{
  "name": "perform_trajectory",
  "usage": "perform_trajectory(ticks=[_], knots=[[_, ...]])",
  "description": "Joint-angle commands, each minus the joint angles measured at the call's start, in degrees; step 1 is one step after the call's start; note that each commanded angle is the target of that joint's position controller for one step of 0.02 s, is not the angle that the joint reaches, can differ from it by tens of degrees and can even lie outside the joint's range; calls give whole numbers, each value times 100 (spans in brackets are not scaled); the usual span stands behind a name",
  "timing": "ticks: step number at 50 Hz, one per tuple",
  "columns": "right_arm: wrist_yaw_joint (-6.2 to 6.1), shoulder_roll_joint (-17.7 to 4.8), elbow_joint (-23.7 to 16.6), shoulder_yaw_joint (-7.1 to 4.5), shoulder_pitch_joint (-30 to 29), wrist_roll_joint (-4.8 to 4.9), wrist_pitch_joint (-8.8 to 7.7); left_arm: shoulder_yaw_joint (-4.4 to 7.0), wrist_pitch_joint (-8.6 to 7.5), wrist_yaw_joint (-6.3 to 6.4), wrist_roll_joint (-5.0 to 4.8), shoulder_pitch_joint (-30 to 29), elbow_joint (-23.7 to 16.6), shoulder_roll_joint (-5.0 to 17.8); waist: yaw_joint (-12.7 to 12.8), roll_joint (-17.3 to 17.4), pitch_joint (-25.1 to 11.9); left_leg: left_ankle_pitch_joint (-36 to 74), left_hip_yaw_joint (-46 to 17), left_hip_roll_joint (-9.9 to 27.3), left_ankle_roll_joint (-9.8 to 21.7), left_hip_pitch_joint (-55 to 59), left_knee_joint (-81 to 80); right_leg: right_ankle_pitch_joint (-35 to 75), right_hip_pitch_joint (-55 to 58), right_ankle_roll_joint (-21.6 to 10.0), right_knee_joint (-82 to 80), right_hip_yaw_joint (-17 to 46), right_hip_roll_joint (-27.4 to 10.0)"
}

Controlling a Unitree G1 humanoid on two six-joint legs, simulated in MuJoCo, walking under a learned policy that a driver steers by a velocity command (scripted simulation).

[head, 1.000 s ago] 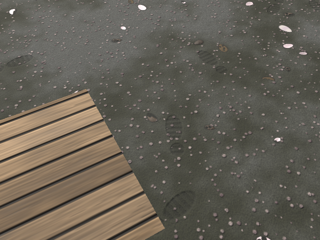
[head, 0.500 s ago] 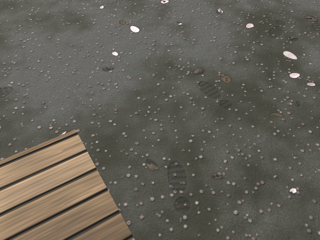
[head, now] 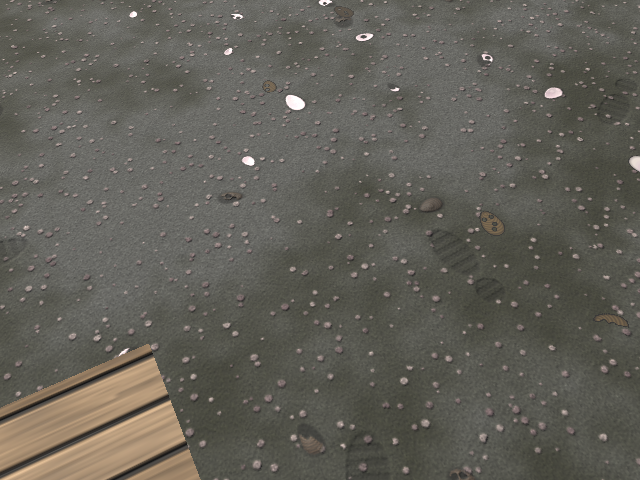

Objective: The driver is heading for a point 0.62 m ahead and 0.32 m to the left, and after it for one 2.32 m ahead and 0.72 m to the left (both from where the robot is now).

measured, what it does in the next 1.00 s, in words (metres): walks ahead, turning left: left foot, then right foot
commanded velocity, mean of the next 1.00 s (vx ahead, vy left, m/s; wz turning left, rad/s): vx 0.50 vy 0.00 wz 0.55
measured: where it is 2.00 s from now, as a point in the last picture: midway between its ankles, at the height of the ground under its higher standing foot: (149, 304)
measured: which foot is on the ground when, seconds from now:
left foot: up 0.00-0.40, down 0.42-0.92, up 0.94-1.00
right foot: down 0.00-0.42, up 0.44-0.88, down 0.90-1.00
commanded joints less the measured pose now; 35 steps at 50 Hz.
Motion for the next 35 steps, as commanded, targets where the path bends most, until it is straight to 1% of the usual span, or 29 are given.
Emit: perform_trajectory(ticks=[1,2,4,6,8,9,11,13,15,16,17,18,19,20,21,22,23,24,25,26,27,28,30,32,35], knots=[[-21,-330,-372,-156,71,15,46,100,-85,19,84,209,-82,451,85,-781,-360,650,-343,652,36,-1181,118,250,1187,-689,-1711,1472,-1552],[-12,-247,-416,-156,44,24,108,114,-98,35,77,222,-43,493,34,-734,-268,732,-323,684,23,-1227,39,486,1066,-711,-1807,1208,-1534],[-9,-237,-567,-173,-185,-11,187,163,-112,97,92,314,17,647,11,-581,-113,1118,-351,711,-35,-1539,-208,869,1018,-761,-1934,825,-1549],[18,-245,-699,-183,-435,-49,196,191,-91,164,105,430,63,733,48,-493,-4,1634,-392,684,-106,-1821,-710,1114,1129,-759,-1994,487,-1522],[83,-214,-808,-163,-693,-63,170,200,-64,210,105,479,65,799,98,-463,56,2166,-259,636,-124,-1807,-1367,1286,1223,-685,-2019,116,-1430],[121,-190,-876,-142,-883,-73,159,204,-50,228,92,507,57,834,155,-440,103,2379,-121,606,-117,-1739,-1702,1327,1251,-644,-2037,-54,-1389],[198,-119,-1057,-85,-1343,-95,151,225,-12,261,51,706,84,921,332,-353,237,2565,146,555,-83,-1733,-2206,1384,1457,-614,-2054,-275,-1439],[273,-83,-1257,-42,-1719,-94,151,251,59,274,8,965,144,990,474,-297,359,2462,306,503,-17,-1905,-2566,1588,1913,-603,-1921,-420,-1563],[355,-98,-1455,-24,-1964,-82,159,280,155,273,-39,1124,177,1055,515,-336,413,2112,482,414,78,-2002,-2800,2028,2370,-564,-1660,-546,-1695],[394,-139,-1536,-37,-1988,-74,165,297,200,276,-63,1113,163,1106,460,-391,381,1864,596,323,153,-1881,-2890,2524,2514,-519,-1460,-628,-1739],[422,-224,-1592,-73,-1918,-71,175,320,237,286,-83,1039,122,1186,347,-495,262,1590,757,161,251,-1584,-2938,3407,2602,-459,-1165,-722,-1752],[435,-339,-1613,-131,-1741,-67,193,348,276,305,-107,976,80,1283,193,-635,68,1285,930,-44,359,-1190,-2917,4391,2675,-401,-752,-787,-1759],[436,-503,-1559,-221,-1313,-49,207,371,325,323,-121,903,40,1364,-83,-748,-196,1006,1064,-273,494,-605,-2917,5183,2657,-341,-73,-841,-1736],[408,-761,-1389,-371,-529,-28,209,373,366,333,-145,779,-5,1399,-538,-716,-593,1203,1107,-510,685,478,-3272,5292,2353,-207,986,-936,-1592],[294,-1201,-1139,-591,430,-31,244,338,343,341,-101,765,-87,1326,-973,-352,-1085,1392,475,-348,951,2198,-3594,4002,1189,54,2571,-949,-1357],[204,-1817,-1084,-691,454,-13,250,91,201,261,127,1151,-376,414,-347,1196,-1353,1024,-2421,1104,1804,4019,-3887,-1406,-1423,405,4614,-717,-276],[238,-1630,-1306,-577,601,-116,156,61,-91,168,-81,860,-570,603,-481,863,-2296,350,-4640,1788,2413,4693,-4876,-2570,-2343,391,5564,784,241],[251,-1229,-1276,-467,472,-171,82,144,-256,100,-299,223,-746,897,-642,448,-1658,694,-3879,1623,2046,4411,-5051,-2068,-2934,229,5529,1067,-97],[243,-985,-1320,-406,137,-125,24,120,-331,101,-285,134,-760,864,-428,126,-1114,1128,-3021,1365,1806,3606,-4999,-1559,-2853,112,5041,1048,-375],[242,-793,-1422,-348,-330,-114,1,154,-328,148,-141,181,-663,876,-144,-198,-768,1671,-2417,1115,1613,2707,-5030,-1250,-2424,135,4508,1035,-587],[224,-616,-1527,-279,-606,-150,-14,220,-252,163,-59,293,-623,977,60,-159,-633,2167,-2028,937,1515,2094,-5134,-1053,-1971,177,4139,1063,-724],[202,-608,-1580,-260,-685,-177,-17,245,-158,155,-31,372,-635,981,182,-114,-579,2359,-1907,860,1502,1727,-5254,-945,-1696,242,3922,1059,-757],[136,-766,-1577,-291,-574,-140,-36,222,-30,169,45,304,-724,816,239,-135,-458,2778,-1620,760,1526,1275,-5376,-736,-1577,432,3365,931,-724],[48,-947,-1554,-340,-384,-127,-32,174,17,194,86,-129,-896,683,134,-81,-297,2833,-1346,592,1441,1019,-5439,-96,-1648,585,2566,839,-611],[-13,-961,-1523,-348,-154,-99,21,99,-5,148,53,-745,-1086,533,-122,165,-187,2309,-1054,257,1127,779,-5346,1091,-1304,612,1184,781,-317]])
